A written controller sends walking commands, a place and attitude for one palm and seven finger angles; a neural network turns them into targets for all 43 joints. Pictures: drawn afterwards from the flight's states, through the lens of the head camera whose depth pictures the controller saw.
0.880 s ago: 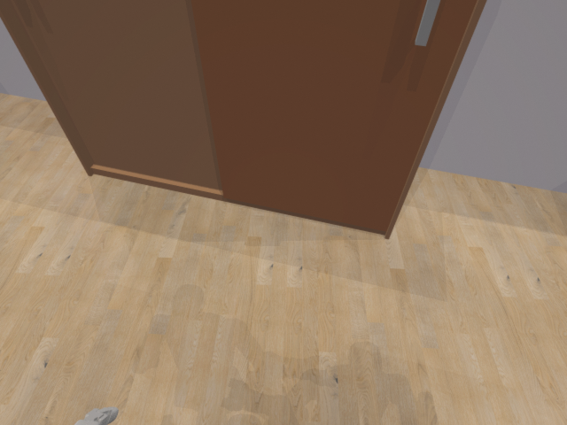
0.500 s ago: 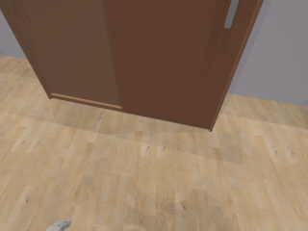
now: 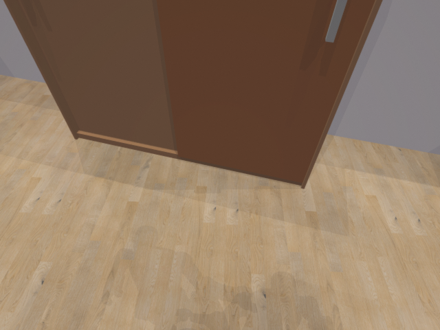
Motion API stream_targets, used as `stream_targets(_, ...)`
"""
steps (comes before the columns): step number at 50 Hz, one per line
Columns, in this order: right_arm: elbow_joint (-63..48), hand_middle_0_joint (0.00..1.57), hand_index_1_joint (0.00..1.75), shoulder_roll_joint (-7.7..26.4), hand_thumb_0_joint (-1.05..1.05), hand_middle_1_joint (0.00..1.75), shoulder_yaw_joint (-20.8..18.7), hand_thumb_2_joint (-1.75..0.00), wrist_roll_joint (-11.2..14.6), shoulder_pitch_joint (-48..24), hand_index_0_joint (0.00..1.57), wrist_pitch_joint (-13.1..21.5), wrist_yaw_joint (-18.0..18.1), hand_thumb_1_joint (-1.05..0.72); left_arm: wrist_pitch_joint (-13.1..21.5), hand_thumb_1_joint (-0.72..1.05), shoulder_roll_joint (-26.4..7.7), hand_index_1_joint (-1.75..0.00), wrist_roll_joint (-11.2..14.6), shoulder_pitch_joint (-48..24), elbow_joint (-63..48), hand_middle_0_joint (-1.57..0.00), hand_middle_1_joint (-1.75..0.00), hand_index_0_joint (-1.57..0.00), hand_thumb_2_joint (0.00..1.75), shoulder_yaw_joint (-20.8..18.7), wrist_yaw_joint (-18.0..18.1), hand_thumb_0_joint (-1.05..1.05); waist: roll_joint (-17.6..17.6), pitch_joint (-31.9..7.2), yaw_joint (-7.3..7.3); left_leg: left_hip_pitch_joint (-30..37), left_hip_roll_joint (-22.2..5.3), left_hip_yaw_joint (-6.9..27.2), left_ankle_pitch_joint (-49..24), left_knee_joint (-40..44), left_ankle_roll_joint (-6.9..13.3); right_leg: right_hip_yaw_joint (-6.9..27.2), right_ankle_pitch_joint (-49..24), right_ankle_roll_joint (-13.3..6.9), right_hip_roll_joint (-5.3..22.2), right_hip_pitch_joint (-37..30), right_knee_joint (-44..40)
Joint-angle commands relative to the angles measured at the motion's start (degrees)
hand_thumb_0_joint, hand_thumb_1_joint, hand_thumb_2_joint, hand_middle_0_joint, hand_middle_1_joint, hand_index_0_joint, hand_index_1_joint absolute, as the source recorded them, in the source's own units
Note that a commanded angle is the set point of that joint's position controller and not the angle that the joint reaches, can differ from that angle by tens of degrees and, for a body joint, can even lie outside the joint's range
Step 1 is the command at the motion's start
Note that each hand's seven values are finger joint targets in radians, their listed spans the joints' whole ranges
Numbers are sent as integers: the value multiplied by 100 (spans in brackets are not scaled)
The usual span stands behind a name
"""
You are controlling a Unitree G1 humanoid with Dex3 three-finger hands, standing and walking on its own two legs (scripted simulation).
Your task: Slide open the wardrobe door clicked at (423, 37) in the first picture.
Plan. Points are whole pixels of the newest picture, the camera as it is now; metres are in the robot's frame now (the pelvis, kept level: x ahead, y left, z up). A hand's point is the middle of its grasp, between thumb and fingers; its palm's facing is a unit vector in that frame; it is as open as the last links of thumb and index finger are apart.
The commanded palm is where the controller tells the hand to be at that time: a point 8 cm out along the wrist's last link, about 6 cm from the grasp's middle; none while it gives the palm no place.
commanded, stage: look at it before walking up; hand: right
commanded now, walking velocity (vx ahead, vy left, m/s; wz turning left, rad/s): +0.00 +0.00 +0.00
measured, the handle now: out of the picture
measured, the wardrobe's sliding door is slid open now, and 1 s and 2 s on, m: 0.00 0.00 0.00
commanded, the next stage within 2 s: walk to a spot facing it in 0.56 s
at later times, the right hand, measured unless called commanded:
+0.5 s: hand out of the picture +0.07 -0.25 -0.16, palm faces -0.03 +0.94 -0.33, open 7.4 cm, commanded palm none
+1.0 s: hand out of the picture +0.02 -0.21 -0.20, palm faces +0.03 +0.99 -0.16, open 7.4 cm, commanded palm none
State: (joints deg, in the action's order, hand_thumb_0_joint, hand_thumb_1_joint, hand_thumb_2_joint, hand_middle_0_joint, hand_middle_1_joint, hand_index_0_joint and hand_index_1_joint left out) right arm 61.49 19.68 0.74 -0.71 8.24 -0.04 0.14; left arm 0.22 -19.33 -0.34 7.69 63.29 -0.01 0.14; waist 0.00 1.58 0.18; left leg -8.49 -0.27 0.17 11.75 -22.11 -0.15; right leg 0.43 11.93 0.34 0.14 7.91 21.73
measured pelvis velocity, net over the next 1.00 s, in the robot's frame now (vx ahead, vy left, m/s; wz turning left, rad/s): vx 0.06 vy -0.03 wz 0.00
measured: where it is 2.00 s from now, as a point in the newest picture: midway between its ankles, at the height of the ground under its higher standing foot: (220, 315)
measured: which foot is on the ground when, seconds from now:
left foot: down 0.00-0.96, up 0.98-1.00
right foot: down 0.00-1.00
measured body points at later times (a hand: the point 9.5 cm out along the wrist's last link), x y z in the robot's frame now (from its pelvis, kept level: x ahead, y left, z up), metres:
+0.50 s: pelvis +0.00 +0.00 +0.00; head +0.00 +0.00 +0.45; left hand +0.08 +0.29 -0.13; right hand +0.07 -0.30 -0.13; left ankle +0.00 +0.12 -0.75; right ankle +0.00 -0.12 -0.75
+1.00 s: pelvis +0.06 -0.03 -0.01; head +0.05 -0.05 +0.43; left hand +0.05 +0.22 -0.16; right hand +0.02 -0.26 -0.18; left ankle +0.00 +0.11 -0.73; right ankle +0.01 -0.12 -0.75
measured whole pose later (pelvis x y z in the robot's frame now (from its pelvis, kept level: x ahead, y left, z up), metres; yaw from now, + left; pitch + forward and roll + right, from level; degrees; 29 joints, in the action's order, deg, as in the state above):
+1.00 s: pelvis +0.06 -0.03 -0.01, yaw +0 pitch -1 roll +1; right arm 63.4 11.8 -0.7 -1.3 22.2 -0.9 -0.3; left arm 2.0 -11.2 -1.2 19.5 63.5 -0.6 0.0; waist -2.0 -1.6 -0.3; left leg -11.8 -1.6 -0.6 24.2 -39.3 0.3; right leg -4.1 22.2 -2.1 0.4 9.2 32.4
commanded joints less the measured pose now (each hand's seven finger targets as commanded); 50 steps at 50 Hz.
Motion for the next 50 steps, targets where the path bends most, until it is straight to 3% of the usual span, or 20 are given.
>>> stream_targets(1, -392, 20, 30, 1164, 0, 30, -270, -90, 6, -247, 20, 157, 55, -90, 165, 90, -1156, -30, -13, -298, -383, -20, -30, -20, 90, -219, 55, 0, -51, -203, -41, -67, -662, 595, -298, 445, 200, 527, -498, -190, 629, 85, -374)
stream_targets(33, -311, 20, 30, 1139, 0, 30, -253, -90, 3, -177, 20, 163, 54, -90, 185, 90, -1181, -30, -4, -312, -345, -20, -30, -20, 90, -200, 66, 0, 7, -299, -44, 91, -671, 506, -685, 485, 161, 543, -803, -181, 663, -67, -466)
stream_targets(34, -202, 20, 30, 675, 0, 30, -167, -90, 13, 57, 20, 112, 70, -90, 140, 90, -703, -30, -26, -125, -235, -20, -30, -20, 90, -84, 47, 0, -33, -452, -41, 183, -680, 460, -383, 495, 91, 467, -566, -126, 648, -87, -410)
stream_targets(35, -110, 20, 30, 408, 0, 30, -100, -90, -1, 285, 20, 45, 76, -90, 72, 90, -401, -30, -53, 81, -160, -20, -30, -20, 90, -16, 25, 0, -69, -361, -57, 94, -639, 475, 404, 476, 54, 393, 55, -83, 569, 6, -333)
stream_targets(36, -86, 20, 30, 406, 0, 30, -114, -90, -31, 435, 20, 13, 62, -90, 37, 90, -366, -30, -71, 245, -150, -20, -30, -20, 90, -29, 13, 0, -172, -267, -67, 2, -617, 547, 1109, 498, 88, 386, 691, -108, 500, 181, -234)
stream_targets(38, -113, 20, 30, 497, 0, 30, -179, -90, -59, 609, 20, -29, 4, -90, -3, 90, -366, -30, -110, 314, -191, -20, -30, -20, 90, -66, -8, 0, -358, 337, -118, -324, -654, 792, 2221, 652, 203, 333, 1791, -140, 347, 838, -73)
stream_targets(40, -143, 20, 30, 563, 0, 30, -264, -90, -62, 879, 20, -13, -23, -90, 20, 90, -276, -30, -112, 398, -288, -20, -30, -20, 90, -76, -10, 0, -689, 528, -174, -234, -899, 1175, 2624, 820, 435, 76, 1746, -136, 151, 1324, 541)
stream_targets(41, -154, 20, 30, 596, 0, 30, -308, -90, -52, 1064, 20, 16, -17, -90, 49, 90, -194, -30, -104, 467, -342, -20, -30, -20, 90, -88, -8, 0, -841, 425, -195, -13, -1105, 1421, 2667, 931, 589, -93, 1491, -136, 99, 1466, 971)
stream_targets(43, -188, 20, 30, 613, 0, 30, -382, -90, -33, 1224, 20, 97, 4, -90, 113, 90, -92, -30, -91, 574, -424, -20, -30, -20, 90, -130, -15, 0, -903, 411, -152, -37, -1479, 1725, 2548, 1055, 860, -288, 1250, -130, 192, 1496, 1422)
stream_targets(45, -249, 20, 30, 479, 0, 30, -417, -90, -43, 1135, 20, 152, 13, -90, 190, 90, 47, -30, -69, 862, -393, -20, -30, -20, 90, -158, -27, 0, -692, 457, 27, -388, -1405, 1393, 1949, 720, 887, -379, 1109, -151, 297, 1014, 985)
stream_targets(46, -283, 20, 30, 345, 0, 30, -407, -90, -34, 1013, 20, 152, 0, -90, 226, 90, 82, -30, -56, 1162, -289, -20, -30, -20, 90, -171, -24, 0, -398, 476, 174, -843, -1109, 930, 1666, 291, 747, -355, 1006, -198, 315, 375, 590)
stream_targets(47, -349, 20, 30, 94, 0, 30, -380, -90, -36, 892, 20, 142, -16, -90, 272, 90, -16, -30, -69, 1693, -126, -20, -30, -20, 90, -208, -7, 0, 324, 525, 376, -1465, -589, 348, 1415, -666, 492, 250, 1071, -346, 615, -306, -23)
stream_targets(48, -520, 20, 30, -268, 0, 30, -316, -90, -35, 641, 20, 146, -43, -90, 326, 90, -402, -30, -127, 2449, 113, -20, -30, -20, 90, -333, 30, 0, 1759, 569, 618, -2496, 77, -565, 1448, -2520, 160, 1828, 1122, -788, 1652, -937, -841)
stream_targets(49, -784, 20, 30, -267, 0, 30, -285, -90, -74, 99, 20, 208, -2, -90, 348, 90, -370, -30, -137, 2941, 248, -20, -30, -20, 90, -332, 128, 0, 1614, 985, 763, -3456, 46, -293, 1999, -3547, 141, 2716, 184, -1143, 2188, -1176, -1191)
stream_targets(50, -780, 20, 30, -282, 0, 30, -332, -90, -70, 68, 20, 241, -15, -90, 356, 90, -139, -30, -101, 2844, 253, -20, -30, -20, 90, -260, 177, 0, 805, 1125, 579, -3717, -296, 0, 1687, -4045, 193, 2527, -558, -1374, 2326, -1193, -1031)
